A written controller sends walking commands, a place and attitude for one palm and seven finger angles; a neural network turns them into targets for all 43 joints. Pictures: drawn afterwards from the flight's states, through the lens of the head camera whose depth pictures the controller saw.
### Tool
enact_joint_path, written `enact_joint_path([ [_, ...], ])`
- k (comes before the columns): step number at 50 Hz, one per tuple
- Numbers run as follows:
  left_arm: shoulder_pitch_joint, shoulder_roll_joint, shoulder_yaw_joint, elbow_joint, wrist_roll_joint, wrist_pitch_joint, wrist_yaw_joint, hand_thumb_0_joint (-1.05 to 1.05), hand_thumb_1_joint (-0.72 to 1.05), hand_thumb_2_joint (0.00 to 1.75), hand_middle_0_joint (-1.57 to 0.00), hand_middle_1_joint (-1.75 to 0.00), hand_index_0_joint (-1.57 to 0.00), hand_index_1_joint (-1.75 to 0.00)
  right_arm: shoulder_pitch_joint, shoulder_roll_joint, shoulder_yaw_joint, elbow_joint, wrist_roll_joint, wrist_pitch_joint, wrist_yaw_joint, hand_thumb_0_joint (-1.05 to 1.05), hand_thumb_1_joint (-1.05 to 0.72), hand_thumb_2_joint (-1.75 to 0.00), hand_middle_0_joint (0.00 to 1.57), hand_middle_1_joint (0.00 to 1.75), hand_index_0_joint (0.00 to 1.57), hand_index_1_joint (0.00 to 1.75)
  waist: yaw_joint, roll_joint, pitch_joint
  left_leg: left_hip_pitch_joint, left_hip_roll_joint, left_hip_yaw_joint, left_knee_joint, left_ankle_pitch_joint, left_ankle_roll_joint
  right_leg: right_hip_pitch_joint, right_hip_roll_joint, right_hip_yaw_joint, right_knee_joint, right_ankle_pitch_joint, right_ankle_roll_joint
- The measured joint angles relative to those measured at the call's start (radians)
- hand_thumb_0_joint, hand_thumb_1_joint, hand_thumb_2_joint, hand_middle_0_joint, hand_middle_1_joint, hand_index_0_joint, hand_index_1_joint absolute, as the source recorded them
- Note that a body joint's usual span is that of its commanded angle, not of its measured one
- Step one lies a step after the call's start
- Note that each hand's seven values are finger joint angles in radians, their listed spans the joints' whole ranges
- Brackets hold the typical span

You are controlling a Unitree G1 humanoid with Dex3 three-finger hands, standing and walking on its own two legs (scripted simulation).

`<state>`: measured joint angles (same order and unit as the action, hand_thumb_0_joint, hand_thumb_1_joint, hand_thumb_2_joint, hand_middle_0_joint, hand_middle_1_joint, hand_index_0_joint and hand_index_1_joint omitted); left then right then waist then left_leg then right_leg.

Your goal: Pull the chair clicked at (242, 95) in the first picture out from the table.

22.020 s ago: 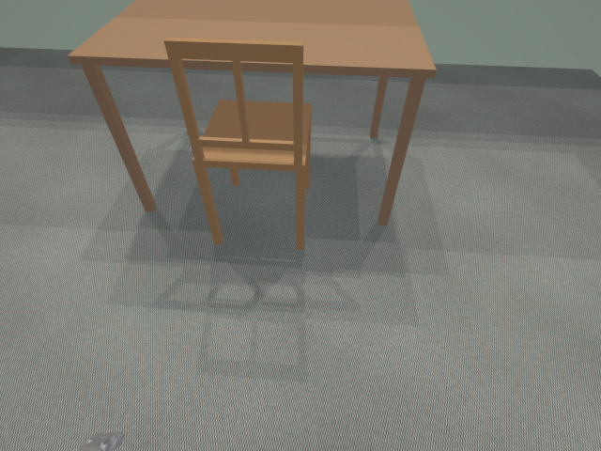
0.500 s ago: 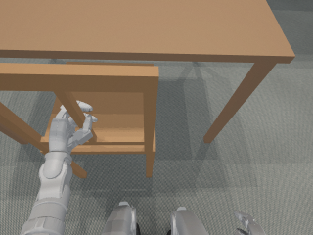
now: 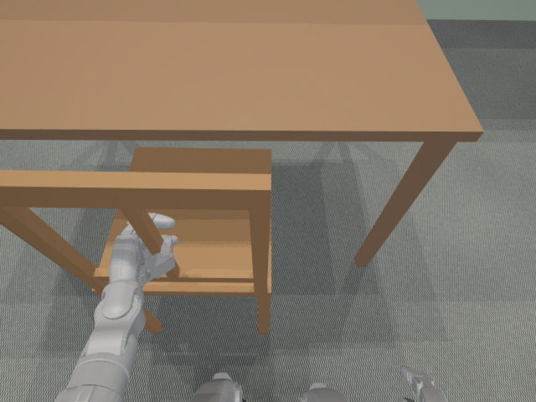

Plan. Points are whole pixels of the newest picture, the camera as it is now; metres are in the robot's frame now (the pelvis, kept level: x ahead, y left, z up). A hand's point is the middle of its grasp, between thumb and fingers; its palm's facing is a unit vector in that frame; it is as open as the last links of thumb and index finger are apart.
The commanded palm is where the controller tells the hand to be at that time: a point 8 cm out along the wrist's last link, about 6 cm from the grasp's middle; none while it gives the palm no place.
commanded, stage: step backward, pulling the chair out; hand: left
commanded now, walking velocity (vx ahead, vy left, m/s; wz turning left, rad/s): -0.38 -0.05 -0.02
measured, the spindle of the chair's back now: (155, 244) +0.37 +0.19 -0.04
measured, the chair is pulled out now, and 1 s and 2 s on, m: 0.06 0.17 0.37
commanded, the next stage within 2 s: none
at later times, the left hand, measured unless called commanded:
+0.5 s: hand (189, 295) +0.28 +0.12 -0.02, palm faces +0.04 -0.99 -0.14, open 5.1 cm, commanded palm +0.27 +0.17 -0.02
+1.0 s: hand (188, 325) +0.24 +0.12 -0.02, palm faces -0.03 -0.99 -0.16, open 5.3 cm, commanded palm +0.21 +0.16 -0.03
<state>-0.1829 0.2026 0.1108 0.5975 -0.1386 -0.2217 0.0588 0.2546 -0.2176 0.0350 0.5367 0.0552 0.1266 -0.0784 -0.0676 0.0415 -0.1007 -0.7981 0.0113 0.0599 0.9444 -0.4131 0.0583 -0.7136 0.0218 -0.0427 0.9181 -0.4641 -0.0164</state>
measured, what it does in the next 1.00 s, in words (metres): lifts its right foot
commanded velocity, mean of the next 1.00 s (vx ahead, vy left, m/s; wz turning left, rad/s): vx -0.38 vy -0.05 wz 0.02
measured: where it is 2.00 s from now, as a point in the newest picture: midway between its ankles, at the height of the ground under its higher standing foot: outside the picture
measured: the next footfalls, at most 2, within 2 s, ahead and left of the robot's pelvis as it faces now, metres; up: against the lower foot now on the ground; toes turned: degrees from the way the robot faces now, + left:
right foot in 1.12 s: -0.13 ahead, -0.17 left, +0.00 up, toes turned -5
left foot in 1.42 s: -0.18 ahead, +0.10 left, +0.00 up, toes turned -1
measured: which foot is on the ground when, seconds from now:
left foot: down 0.00-1.00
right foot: down 0.00-0.80, up 0.82-1.00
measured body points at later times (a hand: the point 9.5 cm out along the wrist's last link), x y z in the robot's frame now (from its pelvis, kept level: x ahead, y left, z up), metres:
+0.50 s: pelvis -0.04 -0.01 +0.04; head +0.03 -0.03 +0.48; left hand +0.27 +0.17 -0.01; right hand +0.04 -0.27 -0.09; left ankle +0.03 +0.08 -0.68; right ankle -0.02 -0.11 -0.68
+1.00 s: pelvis -0.10 +0.00 +0.05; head -0.03 +0.00 +0.49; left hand +0.23 +0.17 -0.01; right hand +0.02 -0.24 -0.08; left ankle +0.02 +0.09 -0.68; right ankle -0.12 -0.15 -0.66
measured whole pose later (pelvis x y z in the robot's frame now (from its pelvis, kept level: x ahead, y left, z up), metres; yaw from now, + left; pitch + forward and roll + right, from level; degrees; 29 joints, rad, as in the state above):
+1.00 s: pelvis -0.10 +0.00 +0.05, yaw -3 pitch +2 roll -3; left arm -0.36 0.17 -0.03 0.93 -0.07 -0.22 0.10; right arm 0.19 -0.18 0.04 0.69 0.00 0.01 -0.09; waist -0.02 0.03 0.12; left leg -0.47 0.06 0.09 0.53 -0.10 0.05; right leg -0.37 0.01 0.01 0.76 -0.49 -0.01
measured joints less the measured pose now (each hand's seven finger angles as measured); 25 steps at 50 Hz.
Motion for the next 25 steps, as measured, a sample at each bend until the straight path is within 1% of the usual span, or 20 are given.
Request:
enact_joint_path([
  [2,-0.014,-0.022,-0.016,0.069,0.010,0.004,0.018,0.04,0.73,0.81,-0.34,-1.14,-0.45,-1.45,0.021,-0.004,0.008,0.015,0.001,0.005,-0.012,0.01,-0.91,-0.90,0.20,0.30,0.20,0.30,0.011,-0.011,-0.002,0.070,-0.002,0.005,-0.082,0.032,0.000,0.068,0.000,0.007,-0.083,0.033,0.009],
  [5,-0.070,-0.026,-0.051,0.170,0.047,0.009,0.027,0.04,0.72,0.81,-0.35,-1.13,-0.47,-1.45,0.027,-0.015,0.006,0.049,-0.003,0.008,-0.027,0.01,-0.90,-0.90,0.20,0.30,0.20,0.30,0.023,-0.024,0.016,0.146,-0.006,0.003,-0.164,0.070,0.002,0.147,0.000,0.006,-0.173,0.074,0.019],
  [8,-0.132,-0.012,-0.075,0.258,0.065,0.009,0.020,0.04,0.72,0.81,-0.37,-1.16,-0.48,-1.45,0.008,-0.029,-0.010,0.073,-0.009,0.011,-0.036,0.01,-0.90,-0.90,0.20,0.30,0.20,0.30,0.020,-0.024,0.053,0.199,-0.007,0.003,-0.213,0.099,0.005,0.200,0.001,0.007,-0.223,0.111,0.023],
  [12,-0.172,0.003,-0.073,0.315,0.062,0.003,0.007,0.03,0.72,0.80,-0.37,-1.18,-0.49,-1.45,-0.018,-0.035,-0.030,0.077,-0.020,0.011,-0.034,0.01,-0.90,-0.90,0.20,0.30,0.20,0.30,0.005,-0.031,0.104,0.249,-0.012,0.020,-0.254,0.128,0.010,0.238,-0.004,0.023,-0.247,0.130,0.018],
  [17,-0.148,-0.006,-0.050,0.295,0.049,-0.007,0.006,0.03,0.72,0.79,-0.35,-1.19,-0.49,-1.45,-0.030,-0.028,-0.037,0.074,-0.030,0.006,-0.025,0.01,-0.90,-0.90,0.20,0.30,0.20,0.30,-0.005,-0.018,0.158,0.288,-0.003,0.035,-0.285,0.157,0.005,0.263,0.004,0.037,-0.262,0.154,0.009],
  [21,-0.111,-0.029,-0.054,0.267,0.046,-0.014,0.009,0.04,0.72,0.79,-0.34,-1.19,-0.50,-1.45,-0.021,-0.015,-0.033,0.089,-0.027,-0.001,-0.024,0.01,-0.91,-0.90,0.20,0.30,0.20,0.30,0.005,0.005,0.183,0.305,0.016,0.025,-0.306,0.180,-0.010,0.288,0.024,0.028,-0.302,0.188,-0.003],
  [25,-0.094,-0.047,-0.076,0.278,0.046,-0.028,0.021,0.04,0.72,0.79,-0.34,-1.20,-0.50,-1.45,-0.012,-0.005,-0.031,0.117,-0.019,-0.015,-0.029,0.01,-0.90,-0.90,0.20,0.30,0.20,0.30,0.022,0.012,0.186,0.319,0.028,0.012,-0.329,0.206,-0.027,0.309,0.037,0.016,-0.335,0.216,-0.017],
])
